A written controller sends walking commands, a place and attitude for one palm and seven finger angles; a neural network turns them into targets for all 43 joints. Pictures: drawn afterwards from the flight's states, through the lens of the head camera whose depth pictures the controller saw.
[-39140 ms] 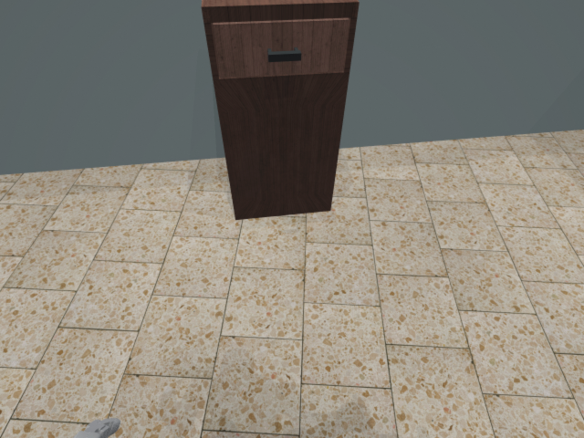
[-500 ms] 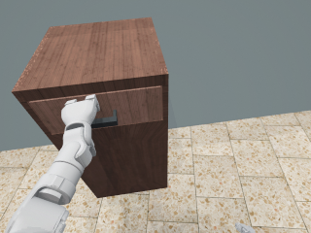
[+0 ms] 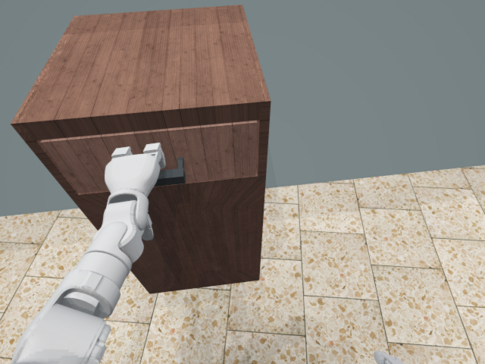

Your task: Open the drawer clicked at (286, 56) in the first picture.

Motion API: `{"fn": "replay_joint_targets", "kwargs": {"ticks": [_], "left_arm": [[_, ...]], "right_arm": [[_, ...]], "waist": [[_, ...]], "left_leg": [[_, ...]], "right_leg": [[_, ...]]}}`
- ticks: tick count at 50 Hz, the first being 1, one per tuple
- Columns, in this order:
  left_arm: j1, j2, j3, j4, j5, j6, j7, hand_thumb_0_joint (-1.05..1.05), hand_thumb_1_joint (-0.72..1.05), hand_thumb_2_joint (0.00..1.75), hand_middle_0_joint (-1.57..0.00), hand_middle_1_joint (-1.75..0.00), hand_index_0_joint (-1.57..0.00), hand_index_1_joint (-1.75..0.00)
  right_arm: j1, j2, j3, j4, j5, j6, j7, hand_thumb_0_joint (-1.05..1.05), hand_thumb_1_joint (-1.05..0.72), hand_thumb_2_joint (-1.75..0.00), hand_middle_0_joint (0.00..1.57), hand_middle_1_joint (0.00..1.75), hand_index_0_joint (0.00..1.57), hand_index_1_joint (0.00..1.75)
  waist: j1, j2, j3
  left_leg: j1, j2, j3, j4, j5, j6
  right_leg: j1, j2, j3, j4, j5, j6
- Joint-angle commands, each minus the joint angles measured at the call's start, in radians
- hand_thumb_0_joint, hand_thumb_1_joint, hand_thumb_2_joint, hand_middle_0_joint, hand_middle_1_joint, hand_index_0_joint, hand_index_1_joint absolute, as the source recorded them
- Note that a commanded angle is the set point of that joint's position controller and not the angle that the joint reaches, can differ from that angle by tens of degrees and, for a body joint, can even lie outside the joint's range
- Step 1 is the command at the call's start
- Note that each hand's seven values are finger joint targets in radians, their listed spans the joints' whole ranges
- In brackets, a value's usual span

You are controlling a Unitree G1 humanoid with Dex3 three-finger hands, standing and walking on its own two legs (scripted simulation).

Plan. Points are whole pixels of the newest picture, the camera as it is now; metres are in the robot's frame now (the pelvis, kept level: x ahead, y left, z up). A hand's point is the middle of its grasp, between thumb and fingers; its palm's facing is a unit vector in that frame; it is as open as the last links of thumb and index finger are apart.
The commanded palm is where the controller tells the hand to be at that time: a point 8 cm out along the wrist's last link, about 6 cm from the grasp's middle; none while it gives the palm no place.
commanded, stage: lower the fingers behind the handle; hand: left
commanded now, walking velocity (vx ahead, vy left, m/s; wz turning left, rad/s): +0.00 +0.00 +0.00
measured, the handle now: (160, 170) +0.48 +0.19 +0.02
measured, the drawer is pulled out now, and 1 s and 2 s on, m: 0.00 0.00 0.00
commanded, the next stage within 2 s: lift the hand off the handle in 1.02 s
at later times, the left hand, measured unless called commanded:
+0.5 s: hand (149, 191) +0.42 +0.20 +0.03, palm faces +0.03 -0.01 -1.00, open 13.9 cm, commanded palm +0.38 +0.20 +0.06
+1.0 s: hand (149, 194) +0.41 +0.20 +0.02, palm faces +0.03 +0.00 -1.00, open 13.9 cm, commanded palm +0.38 +0.20 +0.05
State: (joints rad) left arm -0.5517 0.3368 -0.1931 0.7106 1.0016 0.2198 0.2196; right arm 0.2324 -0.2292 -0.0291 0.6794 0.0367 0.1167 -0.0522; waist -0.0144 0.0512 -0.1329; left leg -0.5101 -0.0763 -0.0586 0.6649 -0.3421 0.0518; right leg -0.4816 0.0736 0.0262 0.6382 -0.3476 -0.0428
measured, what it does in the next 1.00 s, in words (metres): stands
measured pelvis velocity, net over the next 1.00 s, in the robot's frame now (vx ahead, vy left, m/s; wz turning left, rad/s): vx -0.01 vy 0.00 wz -0.02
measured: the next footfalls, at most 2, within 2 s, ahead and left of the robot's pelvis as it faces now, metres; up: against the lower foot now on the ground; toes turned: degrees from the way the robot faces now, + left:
none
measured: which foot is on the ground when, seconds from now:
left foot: down 0.00-1.00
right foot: down 0.00-1.00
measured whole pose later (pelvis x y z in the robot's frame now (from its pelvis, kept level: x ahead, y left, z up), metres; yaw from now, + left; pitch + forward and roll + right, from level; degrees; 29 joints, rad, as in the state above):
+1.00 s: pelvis -0.01 +0.00 -0.01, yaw -1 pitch +14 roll -1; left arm -0.61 0.33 -0.18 0.83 1.05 0.19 0.36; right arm 0.29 -0.24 -0.03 0.66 0.04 0.12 -0.04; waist -0.02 0.04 -0.16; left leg -0.63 -0.06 -0.04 0.76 -0.36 0.05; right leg -0.61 0.09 0.03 0.73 -0.36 -0.05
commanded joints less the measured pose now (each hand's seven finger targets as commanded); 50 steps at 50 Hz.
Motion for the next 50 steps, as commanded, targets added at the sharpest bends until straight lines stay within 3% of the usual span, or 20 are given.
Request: {"fn": "replay_joint_targets", "kwargs": {"ticks": [1,4,8,9,11,13,15,18,20,23,26,28,30,33,36,38,39,46,48,50], "left_arm": [[-0.33,0.153,0.078,-0.198,0.032,-0.097,0.053,0.0,-0.5,0.3,-0.3,-1.2,-0.3,-1.2],[-0.252,0.168,0.112,-0.169,0.042,-0.102,0.077,0.0,-0.5,0.3,-0.3,-1.2,-0.3,-1.2],[-0.255,0.211,0.163,-0.212,0.054,-0.084,0.136,0.0,-0.5,0.3,-0.3,-1.2,-0.3,-1.2],[-0.263,0.197,0.148,-0.225,0.057,-0.075,0.151,0.0,-0.5,0.3,-0.3,-1.2,-0.3,-1.2],[-0.234,0.171,0.135,-0.204,0.058,-0.044,0.167,0.0,-0.5,0.3,-0.3,-1.2,-0.3,-1.2],[-0.244,0.191,0.144,-0.187,0.056,-0.013,0.171,0.0,-0.5,0.3,-0.3,-1.2,-0.3,-1.2],[-0.285,0.175,0.113,-0.155,0.056,0.014,0.169,0.0,-0.5,0.3,-0.3,-1.2,-0.3,-1.2],[-0.289,0.195,0.12,-0.087,0.055,0.049,0.151,0.0,-0.5,0.3,-0.3,-1.2,-0.3,-1.2],[-0.307,0.165,0.087,-0.039,0.044,0.059,0.133,0.0,-0.5,0.3,-0.3,-1.2,-0.3,-1.2],[-0.308,0.185,0.1,0.001,0.042,0.055,0.108,0.0,-0.5,0.3,-0.3,-1.2,-0.3,-1.2],[-0.267,0.12,0.054,0.02,0.04,0.035,0.087,0.0,-0.5,0.3,-0.3,-1.2,-0.3,-1.2],[-0.241,0.125,0.066,0.046,0.04,0.021,0.078,0.0,-0.5,0.3,-0.3,-1.2,-0.3,-1.2],[-0.259,0.088,0.032,0.056,0.037,0.003,0.076,0.0,-0.5,0.3,-0.3,-1.2,-0.3,-1.2],[-0.265,0.136,0.072,0.045,0.043,-0.02,0.081,0.0,-0.5,0.3,-0.3,-1.2,-0.3,-1.2],[-0.293,0.105,0.044,0.038,0.047,-0.029,0.094,0.0,-0.5,0.3,-0.3,-1.2,-0.3,-1.2],[-0.305,0.149,0.082,0.025,0.046,-0.034,0.105,0.0,-0.5,0.3,-0.3,-1.2,-0.3,-1.2],[-0.295,0.137,0.075,0.031,0.045,-0.032,0.11,0.0,-0.5,0.3,-0.3,-1.2,-0.3,-1.2],[-0.347,0.129,0.056,0.069,0.04,-0.017,0.125,0.0,-0.5,0.3,-0.3,-1.2,-0.3,-1.2],[-0.362,0.19,0.102,0.055,0.039,-0.02,0.129,0.0,-0.5,0.3,-0.3,-1.2,-0.3,-1.2],[-0.33,0.159,0.083,0.059,0.034,-0.019,0.126,0.0,-0.5,0.3,-0.3,-1.2,-0.3,-1.2]], "right_arm": [[-0.007,-0.134,-0.041,-0.119,-0.011,-0.043,-0.01,0.0,-0.9,-0.9,0.2,0.3,0.2,0.3],[0.004,-0.139,-0.046,-0.125,-0.007,-0.043,0.002,0.0,-0.9,-0.9,0.2,0.3,0.2,0.3],[0.003,-0.142,-0.054,-0.129,-0.009,-0.046,0.013,0.0,-0.9,-0.9,0.2,0.3,0.2,0.3],[0.005,-0.138,-0.055,-0.129,-0.008,-0.048,0.017,0.0,-0.9,-0.9,0.2,0.3,0.2,0.3],[0.007,-0.137,-0.057,-0.12,-0.006,-0.049,0.021,0.0,-0.9,-0.9,0.2,0.3,0.2,0.3],[0.004,-0.145,-0.057,-0.117,-0.006,-0.043,0.022,0.0,-0.9,-0.9,0.2,0.3,0.2,0.3],[0.003,-0.144,-0.05,-0.111,-0.004,-0.04,0.019,0.0,-0.9,-0.9,0.2,0.3,0.2,0.3],[-0.002,-0.15,-0.045,-0.109,-0.003,-0.026,0.009,0.0,-0.9,-0.9,0.2,0.3,0.2,0.3],[0.006,-0.146,-0.039,-0.11,0.0,-0.023,0.005,0.0,-0.9,-0.9,0.2,0.3,0.2,0.3],[0.014,-0.153,-0.037,-0.113,-0.003,-0.012,-0.001,0.0,-0.9,-0.9,0.2,0.3,0.2,0.3],[0.025,-0.145,-0.037,-0.125,-0.004,-0.013,-0.001,0.0,-0.9,-0.9,0.2,0.3,0.2,0.3],[0.031,-0.151,-0.037,-0.128,-0.006,-0.013,0.001,0.0,-0.9,-0.9,0.2,0.3,0.2,0.3],[0.036,-0.147,-0.035,-0.135,-0.004,-0.015,0.0,0.0,-0.9,-0.9,0.2,0.3,0.2,0.3],[0.043,-0.153,-0.04,-0.137,-0.006,-0.021,0.001,0.0,-0.9,-0.9,0.2,0.3,0.2,0.3],[0.054,-0.143,-0.042,-0.134,-0.006,-0.028,0.003,0.0,-0.9,-0.9,0.2,0.3,0.2,0.3],[0.059,-0.149,-0.045,-0.13,-0.007,-0.028,0.004,0.0,-0.9,-0.9,0.2,0.3,0.2,0.3],[0.061,-0.144,-0.044,-0.132,-0.007,-0.029,0.004,0.0,-0.9,-0.9,0.2,0.3,0.2,0.3],[0.066,-0.144,-0.037,-0.119,0.001,-0.037,0.004,0.0,-0.9,-0.9,0.2,0.3,0.2,0.3],[0.063,-0.149,-0.04,-0.121,-0.002,-0.037,0.002,0.0,-0.9,-0.9,0.2,0.3,0.2,0.3],[0.069,-0.141,-0.04,-0.124,-0.002,-0.037,0.001,0.0,-0.9,-0.9,0.2,0.3,0.2,0.3]], "waist": [[0.004,-0.048,-0.315],[0.018,-0.08,-0.287],[0.029,-0.062,-0.319],[0.026,-0.04,-0.328],[0.016,-0.057,-0.322],[0.013,-0.05,-0.321],[-0.004,-0.059,-0.293],[-0.006,-0.076,-0.278],[-0.015,-0.081,-0.243],[-0.01,-0.092,-0.257],[-0.01,-0.085,-0.249],[-0.006,-0.103,-0.238],[-0.022,-0.125,-0.198],[-0.009,-0.116,-0.223],[-0.021,-0.097,-0.237],[-0.012,-0.098,-0.261],[-0.012,-0.102,-0.265],[-0.031,-0.107,-0.209],[-0.018,-0.094,-0.244],[-0.014,-0.105,-0.279]], "left_leg": [[0.171,0.029,0.024,-0.021,0.436,-0.008],[0.131,0.033,0.025,-0.021,0.434,-0.013],[0.112,0.031,0.028,-0.018,0.435,-0.018],[0.123,0.032,0.035,-0.015,0.437,-0.017],[0.125,0.034,0.039,-0.011,0.439,-0.018],[0.111,0.03,0.041,-0.017,0.404,-0.019],[0.102,0.03,0.044,-0.021,0.367,-0.014],[0.079,0.026,0.043,-0.03,0.324,-0.014],[0.068,0.027,0.045,-0.036,0.288,-0.012],[0.063,0.028,0.043,-0.036,0.286,-0.012],[0.068,0.03,0.045,-0.023,0.296,-0.012],[0.043,0.029,0.043,-0.019,0.282,-0.012],[0.022,0.029,0.046,-0.01,0.241,-0.008],[0.006,0.026,0.041,0.0,0.236,-0.007],[0.009,0.027,0.047,0.013,0.226,-0.005],[-0.001,0.027,0.041,0.015,0.225,-0.006],[-0.001,0.026,0.047,0.016,0.222,-0.003],[-0.033,0.025,0.044,0.009,0.163,-0.001],[-0.036,0.022,0.045,0.01,0.171,0.001],[-0.024,0.023,0.048,0.013,0.191,0.001]], "right_leg": [[0.13,-0.019,-0.015,-0.03,0.398,-0.009],[0.122,-0.014,-0.017,-0.024,0.389,-0.012],[0.139,-0.012,-0.011,-0.012,0.394,-0.015],[0.134,-0.013,-0.01,-0.01,0.401,-0.013],[0.125,-0.01,-0.015,-0.013,0.404,-0.01],[0.13,-0.009,-0.011,-0.02,0.378,-0.01],[0.113,-0.01,-0.012,-0.026,0.357,-0.006],[0.116,-0.01,-0.011,-0.035,0.319,-0.006],[0.093,-0.012,-0.017,-0.041,0.285,-0.003],[0.103,-0.014,-0.014,-0.039,0.287,-0.005],[0.073,-0.012,-0.018,-0.03,0.292,-0.007],[0.073,-0.011,-0.017,-0.026,0.283,-0.008],[0.034,-0.011,-0.018,-0.027,0.252,-0.003],[0.041,-0.013,-0.011,-0.016,0.244,-0.008],[0.021,-0.015,-0.009,-0.009,0.24,-0.004],[0.036,-0.014,-0.004,-0.005,0.236,-0.006],[0.042,-0.015,-0.003,-0.005,0.242,-0.002],[0.006,-0.014,-0.007,-0.02,0.176,0.002],[0.04,-0.017,0.005,-0.019,0.191,0.001],[0.061,-0.018,0.004,-0.012,0.221,0.003]]}}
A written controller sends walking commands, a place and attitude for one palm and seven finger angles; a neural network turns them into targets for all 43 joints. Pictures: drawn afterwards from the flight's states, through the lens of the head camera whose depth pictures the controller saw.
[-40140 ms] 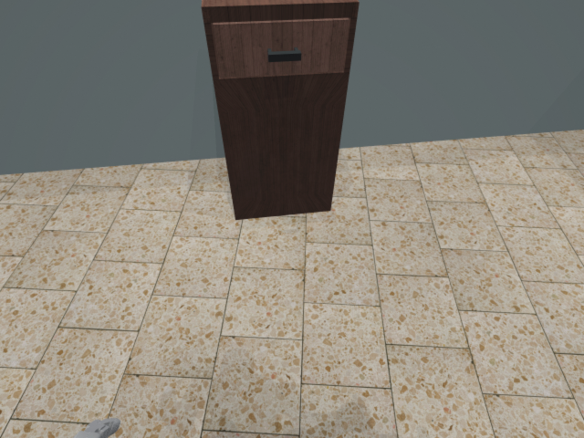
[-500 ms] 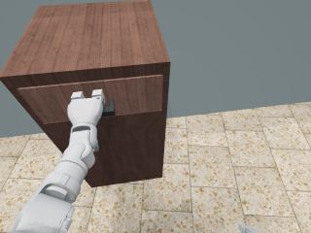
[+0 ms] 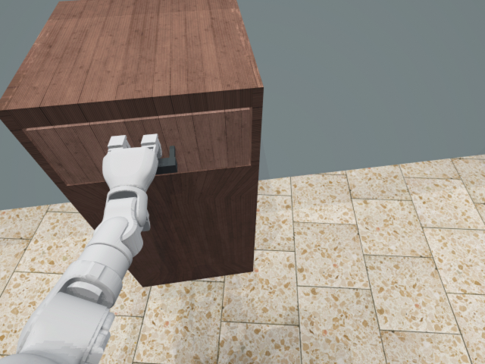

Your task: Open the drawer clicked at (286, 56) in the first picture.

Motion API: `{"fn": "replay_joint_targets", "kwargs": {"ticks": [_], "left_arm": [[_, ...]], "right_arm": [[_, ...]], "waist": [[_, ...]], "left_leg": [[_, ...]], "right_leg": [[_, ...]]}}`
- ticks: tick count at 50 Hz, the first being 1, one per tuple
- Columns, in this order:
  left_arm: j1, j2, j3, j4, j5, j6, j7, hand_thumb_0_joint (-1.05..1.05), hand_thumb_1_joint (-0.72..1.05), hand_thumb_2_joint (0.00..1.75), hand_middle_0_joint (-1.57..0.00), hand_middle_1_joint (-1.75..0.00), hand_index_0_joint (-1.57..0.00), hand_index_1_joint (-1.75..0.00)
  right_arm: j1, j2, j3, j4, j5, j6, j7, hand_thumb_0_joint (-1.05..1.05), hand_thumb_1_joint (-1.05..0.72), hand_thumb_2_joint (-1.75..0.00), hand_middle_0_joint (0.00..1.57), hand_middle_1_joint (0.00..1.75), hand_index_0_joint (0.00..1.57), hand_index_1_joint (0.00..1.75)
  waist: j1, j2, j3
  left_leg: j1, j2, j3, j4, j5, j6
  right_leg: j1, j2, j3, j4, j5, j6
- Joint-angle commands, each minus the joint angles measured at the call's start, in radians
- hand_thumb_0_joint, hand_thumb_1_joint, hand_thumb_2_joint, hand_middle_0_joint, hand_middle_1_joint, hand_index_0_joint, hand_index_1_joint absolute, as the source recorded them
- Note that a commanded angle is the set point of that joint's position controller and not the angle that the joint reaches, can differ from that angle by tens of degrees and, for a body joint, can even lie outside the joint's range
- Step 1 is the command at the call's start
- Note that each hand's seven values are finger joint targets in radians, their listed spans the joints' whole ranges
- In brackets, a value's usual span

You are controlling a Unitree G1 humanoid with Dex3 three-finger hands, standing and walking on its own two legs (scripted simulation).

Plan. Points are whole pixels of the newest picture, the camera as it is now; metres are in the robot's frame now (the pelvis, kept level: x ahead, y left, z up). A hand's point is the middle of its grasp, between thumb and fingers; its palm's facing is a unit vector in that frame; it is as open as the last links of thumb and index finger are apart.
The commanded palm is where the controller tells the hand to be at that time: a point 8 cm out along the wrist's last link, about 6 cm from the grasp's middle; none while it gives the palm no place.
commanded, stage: lower the fingers behind the handle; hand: left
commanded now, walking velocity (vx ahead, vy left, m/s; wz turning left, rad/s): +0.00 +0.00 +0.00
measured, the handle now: (151, 159) +0.49 +0.20 +0.03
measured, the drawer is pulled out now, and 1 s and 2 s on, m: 0.00 0.00 0.00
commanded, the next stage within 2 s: lift the hand off the handle in 0.02 s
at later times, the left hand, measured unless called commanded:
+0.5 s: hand (140, 178) +0.43 +0.21 +0.04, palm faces +0.03 +0.02 -1.00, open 13.8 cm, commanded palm +0.41 +0.21 +0.08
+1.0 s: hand (139, 161) +0.44 +0.20 +0.08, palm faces +0.05 -0.05 -1.00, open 13.7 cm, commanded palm +0.41 +0.21 +0.15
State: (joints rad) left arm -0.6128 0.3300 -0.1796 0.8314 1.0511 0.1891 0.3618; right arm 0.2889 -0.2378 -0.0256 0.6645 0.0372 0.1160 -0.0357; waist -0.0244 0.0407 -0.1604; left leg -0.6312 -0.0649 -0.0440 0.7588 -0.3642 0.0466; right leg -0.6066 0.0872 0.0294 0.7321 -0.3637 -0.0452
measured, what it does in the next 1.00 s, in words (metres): stands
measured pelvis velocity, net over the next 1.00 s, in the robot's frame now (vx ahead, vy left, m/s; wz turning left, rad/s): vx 0.01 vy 0.01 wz -0.01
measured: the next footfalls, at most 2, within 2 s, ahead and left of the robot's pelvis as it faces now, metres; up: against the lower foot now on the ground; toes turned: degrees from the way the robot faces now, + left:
none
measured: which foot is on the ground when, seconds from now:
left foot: down 0.00-1.00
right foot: down 0.00-1.00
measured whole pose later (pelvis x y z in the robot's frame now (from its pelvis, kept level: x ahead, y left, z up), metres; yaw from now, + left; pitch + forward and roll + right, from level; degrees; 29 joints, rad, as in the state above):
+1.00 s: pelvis +0.01 +0.01 +0.01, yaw +0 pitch +11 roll -1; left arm -0.61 0.32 -0.17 0.73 1.01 0.21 0.27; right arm 0.27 -0.24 -0.04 0.69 0.05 0.09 -0.03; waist -0.02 0.07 -0.14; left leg -0.50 -0.07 -0.03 0.65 -0.34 0.06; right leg -0.47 0.07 0.05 0.62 -0.34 -0.03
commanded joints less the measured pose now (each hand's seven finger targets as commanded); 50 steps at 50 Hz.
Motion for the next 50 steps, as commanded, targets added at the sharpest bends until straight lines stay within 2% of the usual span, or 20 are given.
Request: {"fn": "replay_joint_targets", "kwargs": {"ticks": [1,5,6,9,13,15,19,21,23,26,28,33,36,37,39,40,43,46,48,50], "left_arm": [[-0.263,0.143,0.053,-0.068,-0.016,0.01,-0.018,0.0,-0.5,0.3,-0.3,-1.2,-0.3,-1.2],[-0.232,0.143,0.057,-0.067,-0.02,0.01,-0.022,0.0,-0.5,0.3,-0.3,-1.2,-0.3,-1.2],[-0.298,0.072,-0.009,-0.063,-0.024,0.01,-0.022,0.0,-0.5,0.3,-0.3,-1.2,-0.3,-1.2],[-0.313,0.156,0.066,-0.051,-0.013,0.001,-0.011,0.0,-0.5,0.3,-0.3,-1.2,-0.3,-1.2],[-0.319,0.149,0.06,-0.046,-0.013,-0.001,-0.012,0.0,-0.5,0.3,-0.3,-1.2,-0.3,-1.2],[-0.334,0.142,0.044,-0.014,-0.002,0.003,-0.011,0.0,-0.5,0.3,-0.3,-1.2,-0.3,-1.2],[-0.381,0.179,0.065,0.01,0.002,0.006,-0.005,0.0,-0.5,0.3,-0.3,-1.2,-0.3,-1.2],[-0.423,0.134,0.026,0.023,-0.003,0.011,-0.006,0.0,-0.5,0.3,-0.3,-1.2,-0.3,-1.2],[-0.467,0.172,0.056,-0.019,-0.01,0.006,-0.007,0.0,-0.5,0.3,-0.3,-1.2,-0.3,-1.2],[-0.492,0.181,0.06,-0.032,-0.019,0.011,-0.012,0.0,-0.5,0.3,-0.3,-1.2,-0.3,-1.2],[-0.52,0.181,0.056,-0.047,-0.018,0.006,-0.021,0.0,-0.5,0.3,-0.3,-1.2,-0.3,-1.2],[-0.521,0.217,0.089,-0.128,-0.016,-0.029,-0.03,0.0,-0.5,0.3,-0.3,-1.2,-0.3,-1.2],[-0.535,0.179,0.059,-0.201,-0.014,-0.053,-0.025,0.0,-0.5,0.3,-0.3,-1.2,-0.3,-1.2],[-0.529,0.205,0.085,-0.215,-0.007,-0.058,-0.019,0.0,-0.5,0.3,-0.3,-1.2,-0.3,-1.2],[-0.536,0.188,0.071,-0.266,-0.004,-0.057,-0.014,0.0,-0.5,0.3,-0.3,-1.2,-0.3,-1.2],[-0.511,0.183,0.074,-0.273,-0.008,-0.05,-0.01,0.0,-0.5,0.3,-0.3,-1.2,-0.3,-1.2],[-0.492,0.248,0.126,-0.299,-0.012,-0.016,-0.009,0.0,-0.5,0.3,-0.3,-1.2,-0.3,-1.2],[-0.506,0.211,0.09,-0.315,-0.016,0.022,-0.017,0.0,-0.5,0.3,-0.3,-1.2,-0.3,-1.2],[-0.503,0.234,0.1,-0.36,-0.024,0.041,-0.034,0.0,-0.5,0.3,-0.3,-1.2,-0.3,-1.2],[-0.53,0.238,0.096,-0.355,-0.029,0.058,-0.056,0.0,-0.5,0.3,-0.3,-1.2,-0.3,-1.2]], "right_arm": [[0.008,-0.132,-0.044,-0.108,-0.002,-0.037,-0.014,0.0,-0.9,-0.9,0.2,0.3,0.2,0.3],[0.006,-0.135,-0.042,-0.113,-0.001,-0.038,-0.011,0.0,-0.9,-0.9,0.2,0.3,0.2,0.3],[0.007,-0.131,-0.041,-0.104,0.0,-0.042,-0.009,0.0,-0.9,-0.9,0.2,0.3,0.2,0.3],[0.017,-0.139,-0.047,-0.095,-0.003,-0.047,-0.01,0.0,-0.9,-0.9,0.2,0.3,0.2,0.3],[0.022,-0.136,-0.047,-0.092,-0.005,-0.047,-0.008,0.0,-0.9,-0.9,0.2,0.3,0.2,0.3],[0.026,-0.135,-0.044,-0.09,-0.004,-0.047,-0.01,0.0,-0.9,-0.9,0.2,0.3,0.2,0.3],[0.034,-0.138,-0.044,-0.086,-0.005,-0.049,-0.011,0.0,-0.9,-0.9,0.2,0.3,0.2,0.3],[0.041,-0.137,-0.042,-0.083,-0.004,-0.051,-0.009,0.0,-0.9,-0.9,0.2,0.3,0.2,0.3],[0.037,-0.141,-0.046,-0.088,-0.005,-0.053,-0.01,0.0,-0.9,-0.9,0.2,0.3,0.2,0.3],[0.038,-0.134,-0.045,-0.09,-0.005,-0.054,-0.014,0.0,-0.9,-0.9,0.2,0.3,0.2,0.3],[0.036,-0.137,-0.044,-0.09,-0.005,-0.053,-0.017,0.0,-0.9,-0.9,0.2,0.3,0.2,0.3],[0.028,-0.136,-0.047,-0.1,-0.004,-0.06,-0.018,0.0,-0.9,-0.9,0.2,0.3,0.2,0.3],[0.019,-0.128,-0.051,-0.1,-0.002,-0.072,-0.014,0.0,-0.9,-0.9,0.2,0.3,0.2,0.3],[0.022,-0.129,-0.054,-0.095,-0.001,-0.073,-0.014,0.0,-0.9,-0.9,0.2,0.3,0.2,0.3],[0.017,-0.13,-0.058,-0.094,-0.001,-0.079,-0.008,0.0,-0.9,-0.9,0.2,0.3,0.2,0.3],[0.009,-0.129,-0.058,-0.095,-0.001,-0.081,-0.005,0.0,-0.9,-0.9,0.2,0.3,0.2,0.3],[-0.01,-0.138,-0.056,-0.092,0.002,-0.075,-0.004,0.0,-0.9,-0.9,0.2,0.3,0.2,0.3],[-0.035,-0.134,-0.05,-0.09,0.006,-0.074,0.001,0.0,-0.9,-0.9,0.2,0.3,0.2,0.3],[-0.055,-0.139,-0.049,-0.099,0.009,-0.07,-0.001,0.0,-0.9,-0.9,0.2,0.3,0.2,0.3],[-0.064,-0.139,-0.046,-0.094,0.012,-0.065,-0.006,0.0,-0.9,-0.9,0.2,0.3,0.2,0.3]], "waist": [[-0.009,-0.077,-0.244],[-0.006,-0.093,-0.224],[-0.04,-0.109,-0.196],[-0.024,-0.101,-0.207],[-0.023,-0.086,-0.239],[-0.034,-0.099,-0.208],[-0.034,-0.075,-0.212],[-0.055,-0.093,-0.201],[-0.045,-0.061,-0.251],[-0.044,-0.066,-0.299],[-0.046,-0.053,-0.309],[-0.023,-0.039,-0.33],[-0.025,0.01,-0.322],[-0.022,-0.015,-0.329],[-0.018,0.022,-0.348],[-0.011,0.034,-0.35],[0.005,-0.01,-0.363],[-0.001,-0.005,-0.321],[0.009,-0.001,-0.354],[-0.001,-0.018,-0.321]], "left_leg": [[0.107,0.013,0.035,-0.082,0.219,0.004],[0.093,0.012,0.035,-0.084,0.217,0.005],[0.095,0.014,0.033,-0.079,0.203,0.007],[0.093,0.014,0.03,-0.076,0.204,0.009],[0.093,0.009,0.031,-0.07,0.222,0.007],[0.081,0.01,0.03,-0.068,0.198,0.007],[0.072,0.011,0.029,-0.068,0.182,0.007],[0.076,0.014,0.024,-0.064,0.173,0.007],[0.107,0.015,0.02,-0.07,0.186,0.007],[0.128,0.013,0.025,-0.073,0.199,0.011],[0.143,0.014,0.019,-0.081,0.218,0.01],[0.187,0.018,0.013,-0.1,0.274,0.009],[0.246,0.024,0.014,-0.108,0.315,0.008],[0.26,0.027,0.007,-0.111,0.331,0.007],[0.313,0.033,-0.001,-0.117,0.395,0.0],[0.333,0.033,0.0,-0.118,0.421,-0.001],[0.322,0.03,0.002,-0.136,0.444,-0.004],[0.335,0.031,0.007,-0.157,0.453,-0.005],[0.364,0.03,0.005,-0.167,0.489,-0.007],[0.378,0.032,0.003,-0.174,0.49,-0.005]], "right_leg": [[0.173,-0.03,-0.002,-0.106,0.241,0.004],[0.181,-0.029,0.0,-0.111,0.246,0.006],[0.144,-0.029,-0.005,-0.117,0.233,0.011],[0.145,-0.03,-0.001,-0.111,0.223,0.007],[0.161,-0.03,-0.003,-0.103,0.248,0.006],[0.129,-0.029,-0.007,-0.104,0.218,0.008],[0.116,-0.03,-0.007,-0.1,0.191,0.007],[0.084,-0.027,-0.015,-0.1,0.175,0.009],[0.104,-0.026,-0.014,-0.1,0.172,0.005],[0.148,-0.029,-0.006,-0.106,0.195,0.011],[0.156,-0.027,-0.009,-0.108,0.207,0.007],[0.198,-0.026,-0.012,-0.117,0.241,0.002],[0.18,-0.021,-0.017,-0.125,0.256,-0.001],[0.189,-0.02,-0.019,-0.128,0.263,-0.003],[0.179,-0.015,-0.029,-0.124,0.28,-0.008],[0.183,-0.013,-0.031,-0.128,0.293,-0.009],[0.256,-0.014,-0.027,-0.138,0.331,-0.009],[0.259,-0.016,-0.032,-0.153,0.345,-0.007],[0.3,-0.018,-0.029,-0.161,0.366,-0.009],[0.292,-0.019,-0.032,-0.172,0.372,-0.006]]}}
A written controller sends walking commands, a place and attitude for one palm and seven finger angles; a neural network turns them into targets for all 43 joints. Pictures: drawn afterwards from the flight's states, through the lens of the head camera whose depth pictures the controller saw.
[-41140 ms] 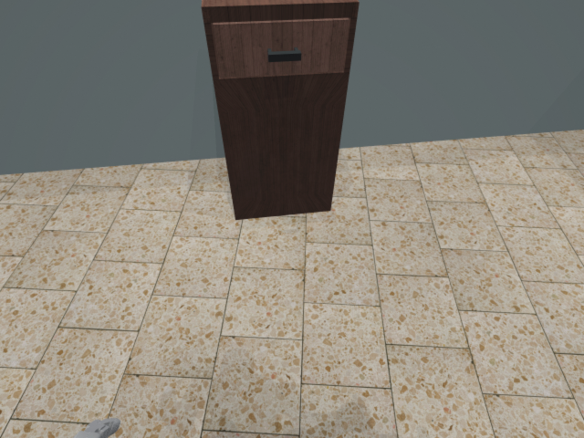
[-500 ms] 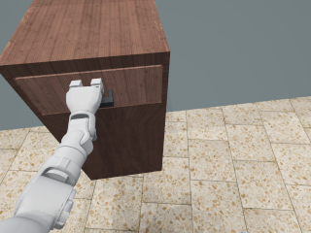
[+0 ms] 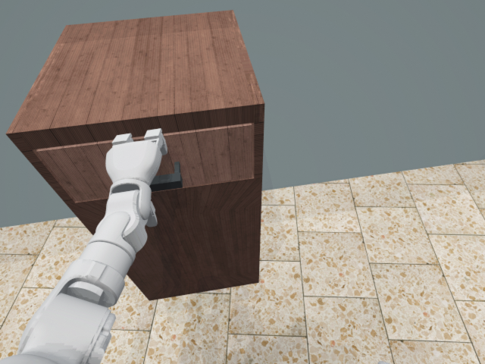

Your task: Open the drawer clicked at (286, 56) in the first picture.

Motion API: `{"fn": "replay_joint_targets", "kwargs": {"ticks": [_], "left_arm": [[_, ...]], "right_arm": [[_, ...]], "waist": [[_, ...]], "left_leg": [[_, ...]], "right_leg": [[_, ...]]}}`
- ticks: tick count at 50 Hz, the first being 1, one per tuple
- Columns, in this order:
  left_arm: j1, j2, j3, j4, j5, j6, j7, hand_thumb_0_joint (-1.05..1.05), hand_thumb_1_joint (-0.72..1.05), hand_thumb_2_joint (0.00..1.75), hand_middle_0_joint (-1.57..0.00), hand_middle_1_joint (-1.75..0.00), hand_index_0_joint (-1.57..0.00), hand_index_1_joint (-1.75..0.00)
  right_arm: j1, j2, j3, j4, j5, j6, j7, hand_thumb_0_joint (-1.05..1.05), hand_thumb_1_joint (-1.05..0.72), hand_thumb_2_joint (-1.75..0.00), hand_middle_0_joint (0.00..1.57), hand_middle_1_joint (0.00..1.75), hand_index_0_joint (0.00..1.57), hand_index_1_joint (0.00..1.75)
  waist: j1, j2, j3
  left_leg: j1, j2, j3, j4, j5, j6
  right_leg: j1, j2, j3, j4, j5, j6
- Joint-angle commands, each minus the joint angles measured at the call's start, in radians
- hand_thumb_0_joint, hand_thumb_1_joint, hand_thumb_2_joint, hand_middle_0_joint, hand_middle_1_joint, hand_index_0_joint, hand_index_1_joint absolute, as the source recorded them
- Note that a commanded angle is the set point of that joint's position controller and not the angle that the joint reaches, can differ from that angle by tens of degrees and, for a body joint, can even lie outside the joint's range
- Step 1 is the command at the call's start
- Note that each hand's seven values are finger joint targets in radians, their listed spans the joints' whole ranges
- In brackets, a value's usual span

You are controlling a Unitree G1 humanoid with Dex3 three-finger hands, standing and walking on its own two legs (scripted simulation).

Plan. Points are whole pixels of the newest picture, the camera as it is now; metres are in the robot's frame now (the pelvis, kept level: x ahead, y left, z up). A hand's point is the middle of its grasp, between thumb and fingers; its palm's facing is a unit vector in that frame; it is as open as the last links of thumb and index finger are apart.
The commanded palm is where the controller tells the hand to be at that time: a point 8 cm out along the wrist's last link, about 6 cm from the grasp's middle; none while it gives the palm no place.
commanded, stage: lift the hand off the handle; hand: left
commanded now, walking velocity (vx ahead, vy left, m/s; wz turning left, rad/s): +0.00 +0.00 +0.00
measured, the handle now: (157, 176) +0.47 +0.19 +0.02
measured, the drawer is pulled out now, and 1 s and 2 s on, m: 0.00 0.00 0.00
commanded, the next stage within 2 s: draw the hand back to the body in 0.72 s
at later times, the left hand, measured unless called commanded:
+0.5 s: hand (126, 149) +0.42 +0.20 +0.14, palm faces +0.05 -0.05 -1.00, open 13.8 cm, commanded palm +0.39 +0.20 +0.21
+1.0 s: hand (127, 156) +0.40 +0.19 +0.15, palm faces +0.07 -0.09 -0.99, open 13.8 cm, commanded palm +0.35 +0.21 +0.22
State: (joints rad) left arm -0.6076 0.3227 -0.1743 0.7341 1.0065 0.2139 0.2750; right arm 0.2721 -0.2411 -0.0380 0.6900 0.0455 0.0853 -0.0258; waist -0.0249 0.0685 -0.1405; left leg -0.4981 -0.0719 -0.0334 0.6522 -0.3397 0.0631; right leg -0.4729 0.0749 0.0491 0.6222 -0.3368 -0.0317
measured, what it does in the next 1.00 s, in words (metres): stands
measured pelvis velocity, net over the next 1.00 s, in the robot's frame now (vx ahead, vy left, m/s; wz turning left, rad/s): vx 0.00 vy -0.01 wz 0.01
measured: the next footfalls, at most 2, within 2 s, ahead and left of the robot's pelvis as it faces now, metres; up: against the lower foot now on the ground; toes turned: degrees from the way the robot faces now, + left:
none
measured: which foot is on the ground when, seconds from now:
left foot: down 0.00-1.00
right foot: down 0.00-1.00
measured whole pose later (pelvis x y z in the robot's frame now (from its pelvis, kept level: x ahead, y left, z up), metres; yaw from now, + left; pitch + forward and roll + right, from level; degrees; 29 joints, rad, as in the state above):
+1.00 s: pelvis +0.00 -0.01 +0.01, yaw +0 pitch +5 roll +0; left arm -0.49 0.44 -0.17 0.28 0.92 0.24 -0.05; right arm 0.18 -0.27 0.01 0.63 0.06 0.16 -0.02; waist 0.02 0.08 -0.10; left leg -0.31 -0.07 -0.04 0.51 -0.29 0.05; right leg -0.30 0.07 0.05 0.51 -0.30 -0.04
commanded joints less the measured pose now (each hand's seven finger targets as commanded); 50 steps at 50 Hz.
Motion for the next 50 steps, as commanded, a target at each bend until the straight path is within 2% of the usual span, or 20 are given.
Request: {"fn": "replay_joint_targets", "kwargs": {"ticks": [1,3,8,12,15,16,18,22,24,28,29,31,34,37,39,41,43,44,48,50], "left_arm": [[-0.538,0.23,0.071,-0.25,0.018,0.042,0.017,0.0,-0.5,0.3,-0.3,-1.2,-0.3,-1.2],[-0.54,0.234,0.067,-0.295,0.01,0.049,-0.011,0.0,-0.5,0.3,-0.3,-1.2,-0.3,-1.2],[-0.498,0.268,0.084,-0.328,0.0,0.049,-0.079,0.0,-0.5,0.3,-0.3,-1.2,-0.3,-1.2],[-0.484,0.219,0.035,-0.379,-0.006,0.047,-0.123,0.0,-0.5,0.3,-0.3,-1.2,-0.3,-1.2],[-0.487,0.235,0.037,-0.368,-0.015,0.064,-0.156,0.0,-0.5,0.3,-0.3,-1.2,-0.3,-1.2],[-0.466,0.224,0.026,-0.371,-0.018,0.074,-0.17,0.0,-0.5,0.3,-0.3,-1.2,-0.3,-1.2],[-0.482,0.271,0.053,-0.365,-0.021,0.088,-0.195,0.0,-0.5,0.3,-0.3,-1.2,-0.3,-1.2],[-0.533,0.259,0.024,-0.42,-0.027,0.085,-0.232,0.0,-0.5,0.3,-0.3,-1.2,-0.3,-1.2],[-0.54,0.298,0.045,-0.425,-0.029,0.076,-0.25,0.0,-0.5,0.3,-0.3,-1.2,-0.3,-1.2],[-0.552,0.265,0.018,-0.458,-0.042,0.066,-0.274,0.0,-0.5,0.3,-0.3,-1.2,-0.3,-1.2],[-0.569,0.312,0.051,-0.461,-0.041,0.063,-0.275,0.0,-0.5,0.3,-0.3,-1.2,-0.3,-1.2],[-0.572,0.306,0.046,-0.466,-0.041,0.065,-0.278,0.0,-0.5,0.3,-0.3,-1.2,-0.3,-1.2],[-0.503,0.298,0.054,-0.399,-0.046,0.075,-0.288,0.0,-0.5,0.3,-0.3,-1.2,-0.3,-1.2],[-0.469,0.33,0.086,-0.367,-0.048,0.085,-0.295,0.0,-0.5,0.3,-0.3,-1.2,-0.3,-1.2],[-0.505,0.313,0.058,-0.393,-0.04,0.081,-0.302,0.0,-0.5,0.3,-0.3,-1.2,-0.3,-1.2],[-0.516,0.31,0.056,-0.441,-0.036,0.068,-0.297,0.0,-0.5,0.3,-0.3,-1.2,-0.3,-1.2],[-0.451,0.322,0.075,-0.528,-0.042,0.049,-0.297,0.0,-0.5,0.3,-0.3,-1.2,-0.3,-1.2],[-0.401,0.354,0.112,-0.564,-0.048,0.038,-0.294,0.0,-0.5,0.3,-0.3,-1.2,-0.3,-1.2],[-0.24,0.387,0.177,-0.704,-0.069,0.021,-0.278,0.0,-0.5,0.3,-0.3,-1.2,-0.3,-1.2],[-0.184,0.381,0.187,-0.728,-0.076,0.031,-0.268,0.0,-0.5,0.3,-0.3,-1.2,-0.3,-1.2]], "right_arm": [[-0.057,-0.134,-0.029,-0.118,0.004,-0.031,-0.017,0.0,-0.9,-0.9,0.2,0.3,0.2,0.3],[-0.074,-0.136,-0.029,-0.129,0.005,-0.028,-0.021,0.0,-0.9,-0.9,0.2,0.3,0.2,0.3],[-0.112,-0.134,-0.017,-0.143,0.005,-0.015,-0.03,0.0,-0.9,-0.9,0.2,0.3,0.2,0.3],[-0.143,-0.125,-0.01,-0.155,0.01,-0.01,-0.027,0.0,-0.9,-0.9,0.2,0.3,0.2,0.3],[-0.154,-0.132,-0.004,-0.158,0.015,0.003,-0.025,0.0,-0.9,-0.9,0.2,0.3,0.2,0.3],[-0.166,-0.129,-0.002,-0.164,0.016,0.006,-0.024,0.0,-0.9,-0.9,0.2,0.3,0.2,0.3],[-0.176,-0.138,0.004,-0.165,0.017,0.018,-0.027,0.0,-0.9,-0.9,0.2,0.3,0.2,0.3],[-0.197,-0.129,0.011,-0.176,0.019,0.024,-0.029,0.0,-0.9,-0.9,0.2,0.3,0.2,0.3],[-0.201,-0.132,0.016,-0.177,0.019,0.026,-0.032,0.0,-0.9,-0.9,0.2,0.3,0.2,0.3],[-0.205,-0.128,0.016,-0.181,0.02,0.025,-0.028,0.0,-0.9,-0.9,0.2,0.3,0.2,0.3],[-0.208,-0.132,0.02,-0.18,0.021,0.023,-0.028,0.0,-0.9,-0.9,0.2,0.3,0.2,0.3],[-0.217,-0.126,0.023,-0.182,0.023,0.021,-0.027,0.0,-0.9,-0.9,0.2,0.3,0.2,0.3],[-0.207,-0.132,0.026,-0.174,0.023,0.026,-0.021,0.0,-0.9,-0.9,0.2,0.3,0.2,0.3],[-0.213,-0.138,0.028,-0.176,0.024,0.031,-0.02,0.0,-0.9,-0.9,0.2,0.3,0.2,0.3],[-0.217,-0.139,0.029,-0.18,0.025,0.034,-0.019,0.0,-0.9,-0.9,0.2,0.3,0.2,0.3],[-0.217,-0.136,0.023,-0.187,0.022,0.028,-0.017,0.0,-0.9,-0.9,0.2,0.3,0.2,0.3],[-0.223,-0.135,0.018,-0.211,0.016,0.026,-0.015,0.0,-0.9,-0.9,0.2,0.3,0.2,0.3],[-0.226,-0.13,0.018,-0.217,0.015,0.022,-0.012,0.0,-0.9,-0.9,0.2,0.3,0.2,0.3],[-0.263,-0.124,0.016,-0.229,0.013,0.017,-0.002,0.0,-0.9,-0.9,0.2,0.3,0.2,0.3],[-0.282,-0.12,0.021,-0.226,0.017,0.012,0.003,0.0,-0.9,-0.9,0.2,0.3,0.2,0.3]], "waist": [[0.0,-0.046,-0.331],[0.007,-0.04,-0.358],[0.025,-0.055,-0.354],[0.023,-0.044,-0.312],[0.019,-0.075,-0.279],[0.025,-0.068,-0.281],[0.027,-0.064,-0.268],[0.022,-0.063,-0.286],[0.025,-0.057,-0.282],[0.023,-0.045,-0.285],[0.028,-0.051,-0.278],[0.033,-0.052,-0.287],[0.041,-0.1,-0.259],[0.049,-0.139,-0.246],[0.043,-0.102,-0.243],[0.042,-0.077,-0.28],[0.061,-0.05,-0.333],[0.074,-0.055,-0.355],[0.099,-0.062,-0.342],[0.098,-0.086,-0.27]], "left_leg": [[0.247,0.037,-0.007,-0.075,0.461,-0.022],[0.275,0.037,-0.007,-0.083,0.486,-0.023],[0.285,0.031,0.004,-0.094,0.517,-0.017],[0.315,0.034,-0.003,-0.1,0.54,-0.018],[0.304,0.034,-0.005,-0.111,0.511,-0.019],[0.306,0.032,-0.002,-0.113,0.512,-0.018],[0.29,0.031,0.001,-0.126,0.484,-0.019],[0.31,0.028,0.001,-0.128,0.477,-0.014],[0.306,0.03,-0.004,-0.134,0.465,-0.014],[0.33,0.031,-0.012,-0.135,0.496,-0.017],[0.319,0.034,-0.013,-0.138,0.483,-0.016],[0.319,0.03,-0.011,-0.142,0.478,-0.017],[0.282,0.034,-0.006,-0.152,0.461,-0.019],[0.241,0.033,0.006,-0.156,0.422,-0.016],[0.247,0.034,0.004,-0.161,0.415,-0.017],[0.272,0.031,0.002,-0.15,0.43,-0.014],[0.293,0.028,-0.003,-0.146,0.476,-0.013],[0.3,0.028,-0.003,-0.142,0.49,-0.01],[0.29,0.028,0.005,-0.144,0.551,-0.013],[0.263,0.029,0.01,-0.156,0.509,-0.015]], "right_leg": [[0.158,-0.007,-0.051,-0.066,0.341,-0.019],[0.193,-0.011,-0.048,-0.076,0.357,-0.021],[0.257,-0.022,-0.037,-0.091,0.43,-0.017],[0.231,-0.022,-0.044,-0.1,0.424,-0.017],[0.237,-0.024,-0.046,-0.11,0.413,-0.017],[0.246,-0.027,-0.043,-0.114,0.421,-0.016],[0.27,-0.033,-0.042,-0.122,0.414,-0.018],[0.279,-0.038,-0.038,-0.124,0.424,-0.014],[0.289,-0.041,-0.035,-0.128,0.411,-0.015],[0.284,-0.038,-0.042,-0.132,0.408,-0.018],[0.286,-0.039,-0.039,-0.131,0.407,-0.017],[0.296,-0.041,-0.039,-0.132,0.406,-0.017],[0.308,-0.043,-0.042,-0.134,0.409,-0.014],[0.331,-0.05,-0.032,-0.137,0.421,-0.006],[0.317,-0.052,-0.033,-0.139,0.4,-0.009],[0.317,-0.048,-0.029,-0.133,0.402,-0.012],[0.359,-0.049,-0.026,-0.125,0.432,-0.015],[0.38,-0.049,-0.023,-0.119,0.453,-0.013],[0.428,-0.051,-0.02,-0.119,0.53,-0.01],[0.402,-0.047,-0.025,-0.124,0.511,-0.005]]}}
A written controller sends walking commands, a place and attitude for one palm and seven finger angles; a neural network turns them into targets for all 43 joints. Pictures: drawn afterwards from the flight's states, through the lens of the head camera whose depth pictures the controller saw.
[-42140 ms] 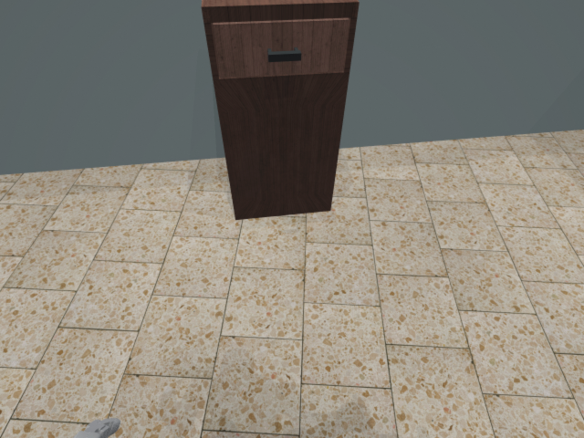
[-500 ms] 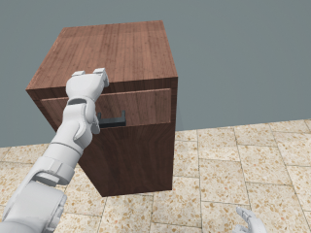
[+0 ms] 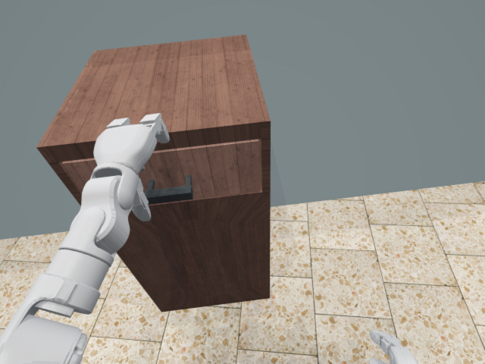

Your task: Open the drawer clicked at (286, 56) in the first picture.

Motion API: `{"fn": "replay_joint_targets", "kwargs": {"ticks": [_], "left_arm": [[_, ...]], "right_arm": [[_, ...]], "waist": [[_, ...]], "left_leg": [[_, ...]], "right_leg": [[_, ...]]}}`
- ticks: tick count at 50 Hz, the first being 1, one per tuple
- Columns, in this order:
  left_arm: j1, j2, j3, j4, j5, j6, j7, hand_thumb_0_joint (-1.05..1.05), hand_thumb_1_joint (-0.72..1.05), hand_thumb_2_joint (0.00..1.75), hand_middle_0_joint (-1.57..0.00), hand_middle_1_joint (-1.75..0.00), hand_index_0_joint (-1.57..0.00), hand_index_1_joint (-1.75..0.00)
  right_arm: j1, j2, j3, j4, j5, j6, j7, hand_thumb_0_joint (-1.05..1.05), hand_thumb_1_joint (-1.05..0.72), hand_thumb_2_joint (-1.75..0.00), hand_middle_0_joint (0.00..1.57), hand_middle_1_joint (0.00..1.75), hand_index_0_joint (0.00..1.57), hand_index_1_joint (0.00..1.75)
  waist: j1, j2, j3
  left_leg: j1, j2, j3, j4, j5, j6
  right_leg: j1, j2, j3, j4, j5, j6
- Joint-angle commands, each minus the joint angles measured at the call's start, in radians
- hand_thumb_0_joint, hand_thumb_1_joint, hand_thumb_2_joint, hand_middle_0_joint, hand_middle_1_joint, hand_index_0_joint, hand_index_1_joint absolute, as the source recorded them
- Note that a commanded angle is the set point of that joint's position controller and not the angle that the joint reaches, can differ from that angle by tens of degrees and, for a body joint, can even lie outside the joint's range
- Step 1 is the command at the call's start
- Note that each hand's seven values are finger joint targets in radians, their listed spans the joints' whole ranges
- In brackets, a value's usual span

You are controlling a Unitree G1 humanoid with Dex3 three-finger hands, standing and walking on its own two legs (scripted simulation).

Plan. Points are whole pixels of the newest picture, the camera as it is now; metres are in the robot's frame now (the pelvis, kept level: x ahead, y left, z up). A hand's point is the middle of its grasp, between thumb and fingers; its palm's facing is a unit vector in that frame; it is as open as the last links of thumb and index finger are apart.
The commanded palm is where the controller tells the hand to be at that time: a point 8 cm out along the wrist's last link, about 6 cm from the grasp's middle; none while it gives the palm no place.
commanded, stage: draw the hand back to the body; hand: left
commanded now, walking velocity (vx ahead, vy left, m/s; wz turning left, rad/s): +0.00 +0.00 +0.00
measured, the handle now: (169, 188) +0.47 +0.20 +0.01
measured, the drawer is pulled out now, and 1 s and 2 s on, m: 0.00 0.00 0.00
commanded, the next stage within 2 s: step back with the hand held close in 1.42 s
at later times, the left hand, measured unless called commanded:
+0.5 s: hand (109, 219) +0.28 +0.21 +0.15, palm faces +0.14 -0.61 -0.78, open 13.8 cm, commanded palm +0.23 +0.25 +0.20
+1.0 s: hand (45, 286) +0.17 +0.22 +0.19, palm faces +0.37 -0.87 -0.32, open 10.6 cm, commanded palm +0.11 +0.27 +0.20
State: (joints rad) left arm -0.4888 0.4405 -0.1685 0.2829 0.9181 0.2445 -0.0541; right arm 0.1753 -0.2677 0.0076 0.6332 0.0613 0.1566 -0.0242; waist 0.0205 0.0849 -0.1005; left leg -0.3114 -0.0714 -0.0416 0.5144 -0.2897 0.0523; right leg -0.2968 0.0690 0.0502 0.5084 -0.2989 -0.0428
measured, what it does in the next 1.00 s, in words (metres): stands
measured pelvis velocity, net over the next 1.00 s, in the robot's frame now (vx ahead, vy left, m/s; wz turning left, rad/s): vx -0.03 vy -0.01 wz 0.03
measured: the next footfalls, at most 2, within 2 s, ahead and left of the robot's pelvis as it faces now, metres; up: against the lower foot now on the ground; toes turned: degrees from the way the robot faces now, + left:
none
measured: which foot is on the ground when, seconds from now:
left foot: down 0.00-1.00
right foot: down 0.00-1.00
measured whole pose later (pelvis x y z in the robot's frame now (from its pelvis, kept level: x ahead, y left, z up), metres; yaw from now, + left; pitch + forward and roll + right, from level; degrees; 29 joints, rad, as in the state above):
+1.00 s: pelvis -0.03 -0.01 +0.01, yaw +2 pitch -4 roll -1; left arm 0.42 0.34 0.27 -0.47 -0.10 -0.09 0.07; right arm 0.20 -0.23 0.03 0.64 0.01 -0.08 -0.06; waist 0.03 0.04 -0.01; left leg -0.15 -0.06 -0.08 0.46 -0.24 0.03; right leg -0.11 0.08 0.01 0.41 -0.24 -0.05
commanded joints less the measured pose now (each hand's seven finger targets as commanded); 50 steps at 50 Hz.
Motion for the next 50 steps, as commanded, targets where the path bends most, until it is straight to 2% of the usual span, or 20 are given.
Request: {"fn": "replay_joint_targets", "kwargs": {"ticks": [1,8,12,16,18,21,22,23,24,25,26,27,28,30,33,35,39,42,45,50], "left_arm": [[-0.28,0.28,0.2,-0.307,0.011,0.006,0.068,0.0,-0.5,0.3,-0.3,-1.2,-0.3,-1.2],[-0.203,0.225,0.131,-0.424,0.012,0.071,0.056,0.0,-0.5,0.3,-0.3,-1.2,-0.3,-1.2],[-0.148,0.232,0.115,-0.442,0.012,0.078,0.01,0.0,-0.5,0.3,-0.3,-1.2,-0.3,-1.2],[-0.094,0.252,0.139,-0.5,0.007,0.044,-0.019,0.0,-0.5,0.3,-0.3,-1.2,-0.3,-1.2],[-0.046,0.292,0.188,-0.551,-0.001,0.02,-0.019,0.0,-0.5,0.3,-0.3,-1.2,-0.3,-1.2],[0.033,0.298,0.223,-0.588,-0.007,-0.011,-0.006,0.0,-0.5,0.3,-0.3,-1.2,-0.3,-1.2],[-0.043,-0.02,0.268,-0.65,-0.778,-0.154,0.036,0.0,-0.47,0.32,-0.3,-1.18,-0.3,-1.18],[0.064,0.081,0.339,-0.603,-0.834,-0.218,0.067,0.0,-0.43,0.33,-0.29,-1.15,-0.29,-1.15],[0.145,0.065,0.34,-0.607,-0.84,-0.245,0.077,0.0,-0.4,0.34,-0.29,-1.13,-0.29,-1.13],[0.225,0.122,0.463,-0.646,-0.929,-0.265,0.094,0.0,-0.36,0.36,-0.29,-1.11,-0.29,-1.11],[0.204,0.12,0.47,-0.737,-0.964,-0.286,0.099,0.0,-0.32,0.37,-0.29,-1.09,-0.29,-1.09],[0.207,0.137,0.501,-0.794,-0.973,-0.305,0.111,0.0,-0.29,0.39,-0.29,-1.07,-0.29,-1.07],[0.24,0.157,0.535,-0.801,-0.984,-0.322,0.124,0.0,-0.26,0.4,-0.28,-1.04,-0.28,-1.04],[0.328,0.084,0.492,-0.813,-0.998,-0.338,0.132,0.0,-0.18,0.43,-0.28,-1.0,-0.28,-1.0],[0.409,0.054,0.478,-0.83,-1.005,-0.354,0.133,0.0,-0.08,0.48,-0.27,-0.93,-0.27,-0.93],[0.458,0.027,0.454,-0.837,-1.012,-0.362,0.129,0.0,-0.01,0.51,-0.26,-0.88,-0.26,-0.88],[0.576,0.031,0.478,-0.846,-1.018,-0.378,0.132,0.0,0.13,0.57,-0.25,-0.8,-0.25,-0.8],[0.648,0.055,0.514,-0.926,-1.016,-0.397,0.136,0.0,0.23,0.62,-0.25,-0.73,-0.25,-0.73],[0.734,0.074,0.545,-0.98,-1.018,-0.409,0.143,0.0,0.34,0.66,-0.24,-0.66,-0.24,-0.66],[0.826,0.073,0.569,-0.99,-1.019,-0.412,0.151,0.0,0.51,0.74,-0.23,-0.55,-0.23,-0.55]], "right_arm": [[-0.196,-0.094,-0.024,-0.17,0.001,-0.061,0.004,0.0,-0.9,-0.9,0.2,0.3,0.2,0.3],[-0.25,-0.092,-0.02,-0.178,0.007,-0.062,0.004,0.0,-0.9,-0.9,0.2,0.3,0.2,0.3],[-0.266,-0.089,-0.006,-0.182,0.001,-0.056,-0.011,0.0,-0.9,-0.9,0.2,0.3,0.2,0.3],[-0.281,-0.082,0.004,-0.191,-0.005,-0.053,-0.02,0.0,-0.9,-0.9,0.2,0.3,0.2,0.3],[-0.288,-0.082,0.005,-0.202,-0.009,-0.055,-0.02,0.0,-0.9,-0.9,0.2,0.3,0.2,0.3],[-0.286,-0.071,0.011,-0.204,-0.016,-0.06,-0.015,0.0,-0.9,-0.9,0.2,0.3,0.2,0.3],[-0.203,0.017,0.038,-0.291,-0.003,-0.119,-0.017,0.0,-0.9,-0.9,0.2,0.3,0.2,0.3],[-0.229,-0.009,0.05,-0.251,-0.018,-0.157,-0.028,0.0,-0.9,-0.9,0.2,0.3,0.2,0.3],[-0.237,-0.008,0.053,-0.249,-0.02,-0.175,-0.031,0.0,-0.9,-0.9,0.2,0.3,0.2,0.3],[-0.203,-0.033,0.037,-0.237,-0.028,-0.172,-0.046,0.0,-0.9,-0.9,0.2,0.3,0.2,0.3],[-0.203,-0.039,0.04,-0.238,-0.034,-0.18,-0.05,0.0,-0.9,-0.9,0.2,0.3,0.2,0.3],[-0.191,-0.035,0.038,-0.234,-0.039,-0.193,-0.051,0.0,-0.9,-0.9,0.2,0.3,0.2,0.3],[-0.176,-0.041,0.038,-0.212,-0.047,-0.203,-0.053,0.0,-0.9,-0.9,0.2,0.3,0.2,0.3],[-0.163,-0.027,0.044,-0.204,-0.05,-0.219,-0.048,0.0,-0.9,-0.9,0.2,0.3,0.2,0.3],[-0.155,-0.037,0.034,-0.197,-0.052,-0.244,-0.042,0.0,-0.9,-0.9,0.2,0.3,0.2,0.3],[-0.153,-0.04,0.029,-0.194,-0.05,-0.253,-0.038,0.0,-0.9,-0.9,0.2,0.3,0.2,0.3],[-0.15,-0.05,0.015,-0.184,-0.051,-0.272,-0.037,0.0,-0.9,-0.9,0.2,0.3,0.2,0.3],[-0.152,-0.05,0.006,-0.182,-0.051,-0.283,-0.036,0.0,-0.9,-0.9,0.2,0.3,0.2,0.3],[-0.148,-0.048,0.003,-0.178,-0.051,-0.295,-0.038,0.0,-0.9,-0.9,0.2,0.3,0.2,0.3],[-0.148,-0.042,0.0,-0.173,-0.045,-0.309,-0.047,0.0,-0.9,-0.9,0.2,0.3,0.2,0.3]], "waist": [[0.061,-0.091,-0.313],[0.037,-0.044,-0.254],[0.029,-0.081,-0.223],[0.035,-0.068,-0.186],[0.052,-0.038,-0.209],[0.065,-0.026,-0.188],[-0.025,-0.151,-0.063],[0.006,-0.202,-0.088],[0.013,-0.188,-0.05],[0.03,-0.174,-0.112],[0.032,-0.097,-0.141],[0.033,-0.022,-0.177],[0.034,0.038,-0.16],[0.026,0.084,-0.095],[0.018,0.032,-0.019],[0.015,0.003,-0.005],[0.021,-0.069,-0.001],[0.029,-0.053,-0.049],[0.032,-0.033,-0.05],[0.028,-0.015,0.047]], "left_leg": [[0.075,0.027,0.019,-0.023,0.453,-0.006],[0.137,0.03,0.01,-0.04,0.41,-0.011],[0.135,0.027,0.01,-0.05,0.355,-0.006],[0.14,0.029,0.006,-0.059,0.338,-0.007],[0.152,0.03,0.005,-0.06,0.352,-0.01],[0.139,0.031,0.001,-0.066,0.359,-0.014],[0.225,0.045,-0.01,-0.065,0.26,0.002],[0.247,0.056,-0.021,-0.082,0.22,0.005],[0.221,0.053,-0.018,-0.087,0.218,0.006],[0.234,0.053,-0.017,-0.093,0.257,-0.006],[0.245,0.051,-0.017,-0.096,0.293,-0.017],[0.268,0.05,-0.012,-0.091,0.322,-0.026],[0.257,0.05,-0.017,-0.093,0.322,-0.035],[0.236,0.056,-0.024,-0.107,0.33,-0.047],[0.202,0.065,-0.031,-0.123,0.311,-0.049],[0.19,0.066,-0.031,-0.13,0.292,-0.044],[0.168,0.064,-0.028,-0.131,0.259,-0.035],[0.176,0.06,-0.021,-0.121,0.271,-0.034],[0.164,0.059,-0.023,-0.119,0.263,-0.037],[0.136,0.059,-0.019,-0.122,0.166,-0.04]], "right_leg": [[0.235,-0.042,-0.023,-0.012,0.468,0.006],[0.162,-0.03,-0.037,-0.043,0.338,0.002],[0.151,-0.034,-0.037,-0.056,0.307,0.01],[0.145,-0.034,-0.041,-0.067,0.279,0.008],[0.164,-0.031,-0.04,-0.066,0.28,0.004],[0.172,-0.03,-0.045,-0.068,0.273,0.0],[0.145,-0.027,-0.068,-0.108,0.249,0.004],[0.173,-0.014,-0.057,-0.108,0.221,0.006],[0.165,-0.02,-0.057,-0.104,0.221,0.009],[0.216,-0.026,-0.056,-0.109,0.258,0.009],[0.241,-0.036,-0.053,-0.105,0.291,0.01],[0.26,-0.043,-0.048,-0.105,0.316,0.01],[0.26,-0.045,-0.052,-0.108,0.306,0.006],[0.236,-0.046,-0.064,-0.117,0.3,0.003],[0.208,-0.038,-0.072,-0.135,0.273,0.005],[0.206,-0.041,-0.069,-0.137,0.264,0.008],[0.218,-0.048,-0.066,-0.144,0.248,0.014],[0.242,-0.056,-0.06,-0.138,0.262,0.015],[0.246,-0.059,-0.058,-0.14,0.254,0.015],[0.18,-0.056,-0.049,-0.177,0.14,0.019]]}}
